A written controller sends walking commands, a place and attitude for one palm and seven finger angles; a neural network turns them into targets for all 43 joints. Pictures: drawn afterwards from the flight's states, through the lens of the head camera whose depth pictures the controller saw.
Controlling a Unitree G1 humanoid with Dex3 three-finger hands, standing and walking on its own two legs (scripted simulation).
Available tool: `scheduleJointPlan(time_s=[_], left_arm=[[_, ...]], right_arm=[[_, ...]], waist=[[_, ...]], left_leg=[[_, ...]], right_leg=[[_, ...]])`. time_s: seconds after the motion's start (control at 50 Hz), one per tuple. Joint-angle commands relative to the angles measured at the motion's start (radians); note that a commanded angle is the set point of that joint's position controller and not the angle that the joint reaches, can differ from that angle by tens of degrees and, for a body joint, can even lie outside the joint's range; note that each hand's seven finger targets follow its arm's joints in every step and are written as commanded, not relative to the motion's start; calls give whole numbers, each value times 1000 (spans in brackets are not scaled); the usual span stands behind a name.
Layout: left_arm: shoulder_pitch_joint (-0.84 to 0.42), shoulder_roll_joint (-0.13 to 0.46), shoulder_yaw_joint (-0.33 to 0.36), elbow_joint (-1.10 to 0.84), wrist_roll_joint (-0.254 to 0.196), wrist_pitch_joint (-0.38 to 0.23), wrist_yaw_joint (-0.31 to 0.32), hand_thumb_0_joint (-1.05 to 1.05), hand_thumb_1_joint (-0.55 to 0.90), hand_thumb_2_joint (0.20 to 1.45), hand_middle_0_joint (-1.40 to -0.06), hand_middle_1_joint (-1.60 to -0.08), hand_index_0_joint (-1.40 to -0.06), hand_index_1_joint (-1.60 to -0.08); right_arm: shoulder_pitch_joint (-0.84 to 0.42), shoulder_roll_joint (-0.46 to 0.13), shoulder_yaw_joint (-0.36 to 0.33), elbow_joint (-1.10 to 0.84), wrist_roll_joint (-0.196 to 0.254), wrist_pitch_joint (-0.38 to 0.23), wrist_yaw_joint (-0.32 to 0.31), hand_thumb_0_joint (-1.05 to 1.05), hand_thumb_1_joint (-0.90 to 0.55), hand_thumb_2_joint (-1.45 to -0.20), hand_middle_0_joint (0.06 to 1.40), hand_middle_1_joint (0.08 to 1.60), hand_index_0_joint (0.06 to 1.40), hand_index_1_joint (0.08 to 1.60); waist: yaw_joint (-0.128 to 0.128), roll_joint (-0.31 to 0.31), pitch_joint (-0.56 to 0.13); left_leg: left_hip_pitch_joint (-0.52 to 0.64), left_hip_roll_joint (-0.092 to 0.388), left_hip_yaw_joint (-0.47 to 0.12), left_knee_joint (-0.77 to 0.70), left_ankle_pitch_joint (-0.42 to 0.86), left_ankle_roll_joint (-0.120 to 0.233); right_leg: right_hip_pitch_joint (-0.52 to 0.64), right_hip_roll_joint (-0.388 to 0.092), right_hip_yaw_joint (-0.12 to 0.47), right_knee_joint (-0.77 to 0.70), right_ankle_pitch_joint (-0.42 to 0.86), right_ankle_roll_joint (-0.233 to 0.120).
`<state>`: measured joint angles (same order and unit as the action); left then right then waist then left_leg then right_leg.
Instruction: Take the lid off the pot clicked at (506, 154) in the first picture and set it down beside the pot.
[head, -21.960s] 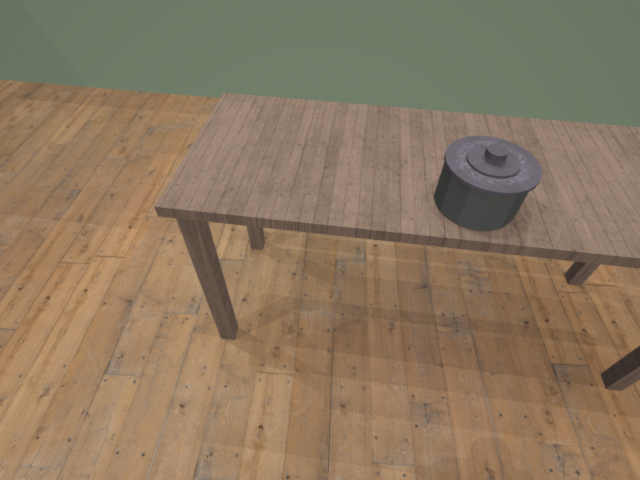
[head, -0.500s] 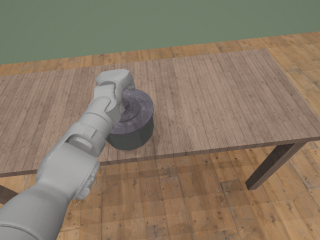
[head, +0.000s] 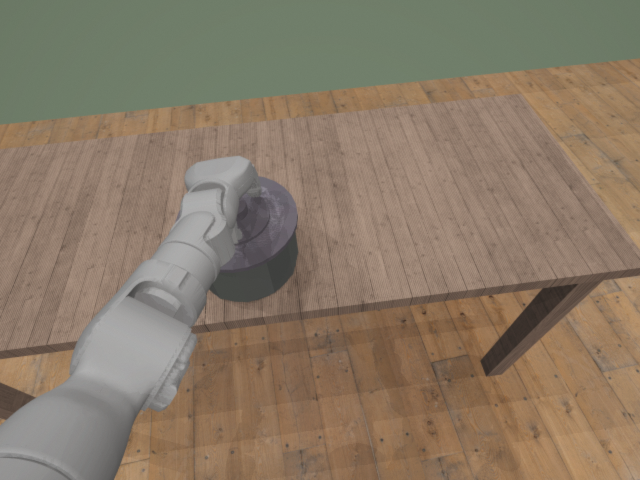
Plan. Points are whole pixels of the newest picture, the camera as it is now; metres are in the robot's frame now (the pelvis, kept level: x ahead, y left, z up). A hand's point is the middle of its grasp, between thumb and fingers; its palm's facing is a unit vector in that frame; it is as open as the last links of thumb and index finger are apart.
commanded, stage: lower the open fingers around the knob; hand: left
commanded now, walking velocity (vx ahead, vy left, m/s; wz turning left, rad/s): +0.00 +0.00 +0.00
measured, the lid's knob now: (233, 208) +0.50 +0.10 +0.03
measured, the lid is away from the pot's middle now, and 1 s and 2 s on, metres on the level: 0.00 0.00 0.00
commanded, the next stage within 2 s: close the fingers and squeeze the knob in 0.24 s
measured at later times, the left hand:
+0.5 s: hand (224, 218) +0.46 +0.11 +0.05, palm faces -0.35 -0.06 -0.94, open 10.1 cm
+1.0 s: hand (228, 215) +0.47 +0.10 +0.05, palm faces -0.36 -0.08 -0.93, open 8.2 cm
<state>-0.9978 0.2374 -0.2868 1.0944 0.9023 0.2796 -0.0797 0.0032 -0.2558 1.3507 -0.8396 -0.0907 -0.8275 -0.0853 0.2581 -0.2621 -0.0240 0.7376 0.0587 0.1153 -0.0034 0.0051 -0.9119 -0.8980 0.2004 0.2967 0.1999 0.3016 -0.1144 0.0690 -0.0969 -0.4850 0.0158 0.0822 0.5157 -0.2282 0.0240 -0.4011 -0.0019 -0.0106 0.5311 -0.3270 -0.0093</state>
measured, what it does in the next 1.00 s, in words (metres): stands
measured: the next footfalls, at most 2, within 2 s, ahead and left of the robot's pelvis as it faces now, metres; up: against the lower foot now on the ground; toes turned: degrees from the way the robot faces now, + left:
none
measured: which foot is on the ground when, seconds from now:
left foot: down 0.00-1.00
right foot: down 0.00-1.00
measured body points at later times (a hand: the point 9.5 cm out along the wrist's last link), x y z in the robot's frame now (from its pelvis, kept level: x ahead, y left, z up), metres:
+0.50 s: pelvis -0.01 +0.01 +0.00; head +0.05 -0.02 +0.45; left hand +0.47 +0.11 +0.11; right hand +0.05 -0.26 -0.14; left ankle +0.01 +0.11 -0.73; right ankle -0.05 -0.11 -0.73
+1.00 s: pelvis +0.00 +0.00 +0.00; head +0.05 -0.02 +0.45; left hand +0.48 +0.11 +0.11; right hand +0.04 -0.26 -0.14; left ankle +0.01 +0.11 -0.73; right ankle -0.05 -0.11 -0.73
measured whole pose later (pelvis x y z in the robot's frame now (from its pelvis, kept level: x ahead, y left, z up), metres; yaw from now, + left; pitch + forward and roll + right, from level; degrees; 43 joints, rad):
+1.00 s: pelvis +0.00 +0.00 +0.00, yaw +0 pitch +12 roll +0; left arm -1.00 0.25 -0.27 1.11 0.90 0.28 -0.07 0.00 0.13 0.98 -0.59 -0.95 -0.61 -0.95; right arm 0.28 -0.26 -0.03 0.74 0.06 0.11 0.00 0.00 -0.91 -0.90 0.20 0.30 0.20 0.30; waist -0.12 0.07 -0.10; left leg -0.50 0.02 0.09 0.53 -0.23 0.03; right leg -0.42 0.00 0.00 0.54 -0.33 0.00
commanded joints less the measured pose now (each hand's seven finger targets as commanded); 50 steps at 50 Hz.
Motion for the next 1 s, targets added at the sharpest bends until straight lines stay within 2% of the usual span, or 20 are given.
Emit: scheduleJointPlan(time_s=[0.0,0.04,0.1,0.16,0.2,0.22,0.24,0.3,0.32,0.34,0.42,0.46,0.5,0.54,0.68,0.8,0.84,0.88,0.94,0.98], left_arm=[[-482,208,51,-145,15,14,40,0,-269,1357,-823,-81,-823,-81],[-458,216,55,-129,15,14,32,0,-269,1357,-823,-81,-823,-81],[-457,157,10,-123,21,16,25,0,-269,1357,-823,-81,-823,-81],[-487,223,61,-144,5,2,23,0,-269,1357,-823,-81,-823,-81],[-491,204,43,-182,11,-7,21,0,-269,1357,-823,-81,-823,-81],[-457,161,21,-162,9,-12,15,0,-269,1357,-823,-81,-823,-81],[-445,201,47,-138,16,-11,17,0,-269,1357,-823,-81,-823,-81],[-478,160,10,-139,10,-7,24,0,-269,1357,-823,-81,-823,-81],[-512,183,34,-181,2,-19,27,0,-269,1357,-823,-81,-823,-81],[-512,208,49,-181,11,-21,33,0,-127,1044,-543,-633,-543,-633],[-492,151,21,-162,3,-17,43,0,-91,1047,-538,-715,-538,-715],[-500,186,33,-129,6,-7,50,0,-72,1047,-539,-750,-539,-750],[-548,137,-6,-148,2,-5,54,0,-53,1045,-541,-782,-541,-782],[-546,186,38,-152,2,-12,58,0,-33,1042,-544,-811,-544,-811],[-555,175,25,-163,14,-13,54,0,41,1020,-566,-896,-566,-896],[-524,151,10,-112,8,0,57,0,110,989,-594,-951,-594,-951],[-520,198,51,-129,5,-6,56,0,134,976,-605,-966,-605,-966],[-541,167,22,-155,9,-4,54,0,158,961,-617,-980,-617,-980],[-475,245,89,-168,12,-11,47,0,196,936,-637,-997,-637,-997],[-491,140,-9,-149,24,1,38,0,222,917,-650,-1007,-650,-1007]], right_arm=[[28,-138,-38,-89,3,-21,-11,0,-900,-900,200,300,200,300],[23,-139,-34,-96,3,-16,-11,0,-900,-900,200,300,200,300],[24,-132,-37,-98,3,-11,-9,0,-900,-900,200,300,200,300],[30,-140,-39,-97,2,-9,-15,0,-900,-900,200,300,200,300],[25,-133,-39,-105,3,-11,-14,0,-900,-900,200,300,200,300],[22,-128,-41,-108,1,-12,-13,0,-900,-900,200,300,200,300],[31,-137,-41,-98,1,-9,-12,0,-900,-900,200,300,200,300],[33,-135,-42,-93,5,-8,-13,0,-900,-900,200,300,200,300],[30,-135,-42,-97,5,-10,-12,0,-900,-900,200,300,200,300],[31,-136,-40,-97,3,-13,-12,0,-900,-900,200,300,200,300],[36,-131,-45,-90,1,-16,-10,0,-900,-900,200,300,200,300],[40,-139,-41,-81,4,-14,-12,0,-900,-900,200,300,200,300],[42,-132,-42,-80,7,-25,-12,0,-900,-900,200,300,200,300],[47,-139,-41,-77,3,-32,-12,0,-900,-900,200,300,200,300],[58,-138,-45,-74,2,-37,-9,0,-900,-900,200,300,200,300],[58,-136,-42,-71,3,-37,-10,0,-900,-900,200,300,200,300],[60,-142,-42,-72,1,-39,-11,0,-900,-900,200,300,200,300],[60,-136,-44,-74,1,-39,-8,0,-900,-900,200,300,200,300],[55,-140,-44,-85,-4,-32,-9,0,-900,-900,200,300,200,300],[47,-135,-44,-83,4,-24,-7,0,-900,-900,200,300,200,300]], waist=[[-19,-131,-370],[-14,-121,-370],[-23,-107,-365],[-24,-140,-385],[-16,-96,-411],[-18,-116,-401],[-18,-118,-371],[-31,-115,-345],[-22,-105,-377],[-17,-78,-400],[-23,-106,-374],[-30,-120,-355],[-38,-94,-361],[-28,-102,-400],[-33,-94,-416],[-36,-101,-355],[-25,-113,-403],[-30,-88,-412],[-6,-120,-456],[-31,-112,-374]], left_leg=[[296,-35,-33,28,307,54],[285,-37,-34,31,315,53],[313,-35,-36,37,331,53],[298,-34,-34,36,312,57],[325,-35,-38,36,333,55],[324,-35,-40,44,351,57],[311,-31,-39,43,332,55],[311,-29,-40,32,296,53],[320,-28,-45,33,313,53],[337,-29,-50,31,314,51],[336,-23,-53,30,320,52],[310,-24,-51,21,275,50],[331,-25,-55,21,265,50],[340,-26,-62,26,282,51],[355,-24,-61,31,314,49],[314,-27,-53,27,287,51],[323,-28,-53,31,309,52],[341,-30,-50,36,325,52],[332,-33,-45,43,370,55],[314,-32,-41,34,325,52]], right_leg=[[43,28,-9,-39,498,-7],[54,26,-6,-34,510,-9],[16,32,-16,-34,491,-10],[49,28,-7,-35,500,-6],[48,28,-9,-32,506,-10],[35,29,-12,-33,510,-11],[21,30,-14,-36,495,-10],[-9,34,-19,-41,440,-10],[10,31,-16,-35,450,-13],[9,33,-15,-32,442,-14],[-14,37,-24,-38,424,-15],[-12,36,-20,-41,398,-11],[-34,39,-23,-41,373,-12],[-14,37,-19,-36,394,-13],[-17,39,-20,-33,425,-12],[-24,39,-21,-38,412,-13],[8,37,-15,-33,449,-12],[3,37,-16,-33,464,-11],[75,31,-6,-30,549,-10],[8,37,-20,-37,490,-10]])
